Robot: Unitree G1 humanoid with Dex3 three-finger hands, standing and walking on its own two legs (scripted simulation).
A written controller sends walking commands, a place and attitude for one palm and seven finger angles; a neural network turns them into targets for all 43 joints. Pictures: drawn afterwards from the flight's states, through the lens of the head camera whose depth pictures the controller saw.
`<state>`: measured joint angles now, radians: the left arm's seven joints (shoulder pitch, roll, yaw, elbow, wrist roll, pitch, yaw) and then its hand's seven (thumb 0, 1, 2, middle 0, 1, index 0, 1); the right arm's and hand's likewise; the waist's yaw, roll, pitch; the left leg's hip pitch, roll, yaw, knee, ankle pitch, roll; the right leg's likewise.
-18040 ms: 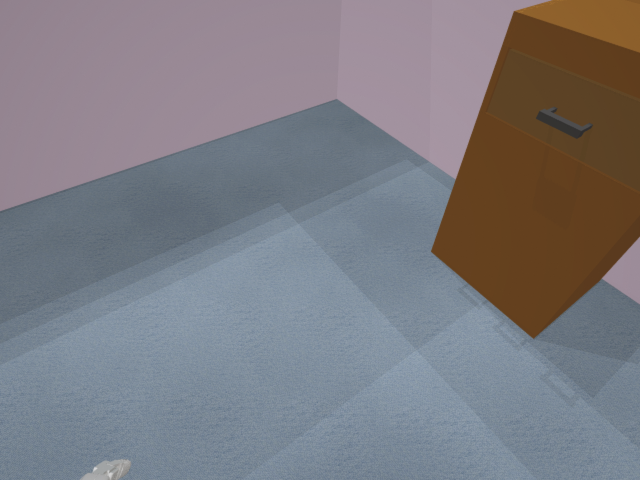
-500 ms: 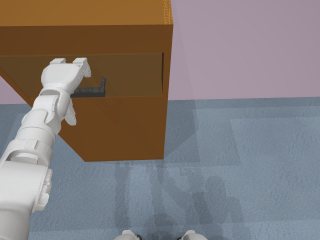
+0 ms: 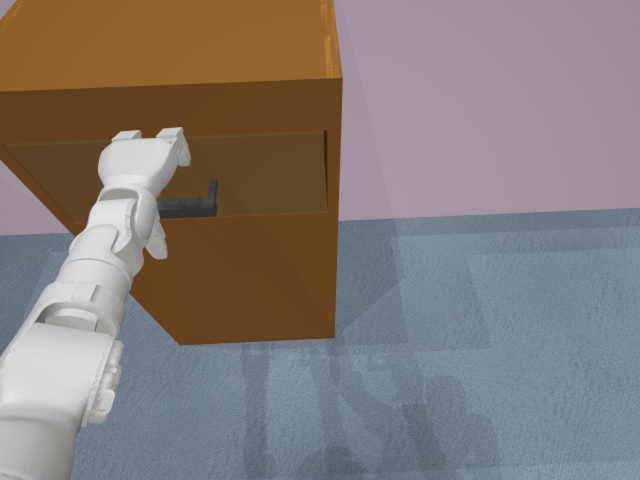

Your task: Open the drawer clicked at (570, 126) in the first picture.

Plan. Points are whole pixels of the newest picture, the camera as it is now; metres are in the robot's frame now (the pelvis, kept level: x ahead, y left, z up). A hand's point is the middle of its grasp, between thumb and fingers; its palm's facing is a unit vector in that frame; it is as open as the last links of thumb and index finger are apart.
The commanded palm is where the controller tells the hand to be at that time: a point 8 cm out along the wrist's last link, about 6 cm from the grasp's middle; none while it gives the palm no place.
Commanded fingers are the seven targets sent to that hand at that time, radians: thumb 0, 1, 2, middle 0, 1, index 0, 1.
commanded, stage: move the hooked fingers above the handle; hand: left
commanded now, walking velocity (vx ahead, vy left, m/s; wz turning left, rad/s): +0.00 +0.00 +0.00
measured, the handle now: (181, 197) +0.53 +0.20 +0.00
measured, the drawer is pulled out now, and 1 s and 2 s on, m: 0.00 0.00 0.00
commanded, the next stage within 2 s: lower the fingers behind the handle in 1.12 s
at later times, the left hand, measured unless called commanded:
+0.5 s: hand (154, 195) +0.48 +0.21 +0.06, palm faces -0.06 -0.02 -1.00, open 13.7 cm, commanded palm +0.47 +0.21 +0.12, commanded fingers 0.00 -0.50 0.30 -0.30 -1.20 -0.30 -1.20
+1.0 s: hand (176, 192) +0.49 +0.18 +0.06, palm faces +0.01 -0.02 -1.00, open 13.5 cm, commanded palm +0.47 +0.21 +0.12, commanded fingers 0.00 -0.50 0.30 -0.30 -1.20 -0.30 -1.20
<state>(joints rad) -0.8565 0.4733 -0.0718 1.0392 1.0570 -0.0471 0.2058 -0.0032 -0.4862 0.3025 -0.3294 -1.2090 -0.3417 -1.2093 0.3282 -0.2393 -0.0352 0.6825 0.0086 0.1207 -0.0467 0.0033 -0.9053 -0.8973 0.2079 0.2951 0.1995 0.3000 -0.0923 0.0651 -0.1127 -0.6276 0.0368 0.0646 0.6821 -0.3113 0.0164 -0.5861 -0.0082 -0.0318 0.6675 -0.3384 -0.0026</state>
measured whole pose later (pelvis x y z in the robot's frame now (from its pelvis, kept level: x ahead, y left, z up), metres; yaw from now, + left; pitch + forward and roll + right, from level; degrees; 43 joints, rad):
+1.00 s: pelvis +0.00 +0.00 +0.00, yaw +0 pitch +16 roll -1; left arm -0.86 0.44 -0.06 1.03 1.09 -0.06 0.29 0.00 -0.49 0.30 -0.41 -1.23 -0.37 -1.27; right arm 0.32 -0.26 -0.04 0.71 0.00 0.13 -0.05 0.00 -0.91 -0.90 0.21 0.29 0.20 0.30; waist -0.11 0.06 -0.12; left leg -0.68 0.04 0.06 0.71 -0.32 0.01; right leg -0.63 -0.01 -0.04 0.70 -0.35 -0.01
